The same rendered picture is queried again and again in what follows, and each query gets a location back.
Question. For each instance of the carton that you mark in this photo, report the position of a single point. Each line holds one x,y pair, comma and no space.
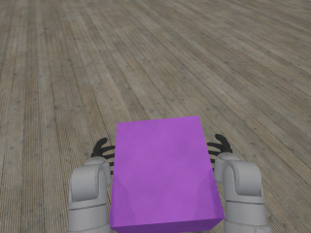
163,179

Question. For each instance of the right robot forearm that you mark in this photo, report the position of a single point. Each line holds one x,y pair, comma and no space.
243,194

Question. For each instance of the right robot hand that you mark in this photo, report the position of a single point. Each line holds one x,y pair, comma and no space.
224,147

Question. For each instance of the left robot forearm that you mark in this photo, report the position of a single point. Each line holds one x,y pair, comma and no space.
88,197

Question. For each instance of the left robot hand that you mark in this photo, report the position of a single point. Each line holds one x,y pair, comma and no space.
98,151

